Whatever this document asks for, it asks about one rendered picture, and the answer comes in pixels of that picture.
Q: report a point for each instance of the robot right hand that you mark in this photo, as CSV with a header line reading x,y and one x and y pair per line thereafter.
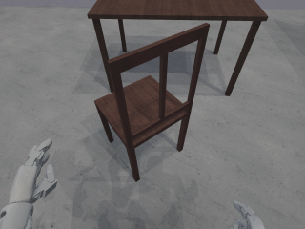
x,y
252,221

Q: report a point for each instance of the chair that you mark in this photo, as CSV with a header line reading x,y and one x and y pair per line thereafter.
x,y
146,108

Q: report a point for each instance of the robot left hand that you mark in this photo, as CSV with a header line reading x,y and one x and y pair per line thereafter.
x,y
23,187

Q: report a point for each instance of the left robot forearm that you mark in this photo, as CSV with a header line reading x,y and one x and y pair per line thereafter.
x,y
17,215

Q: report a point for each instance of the table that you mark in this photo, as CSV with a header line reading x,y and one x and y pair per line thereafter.
x,y
197,10

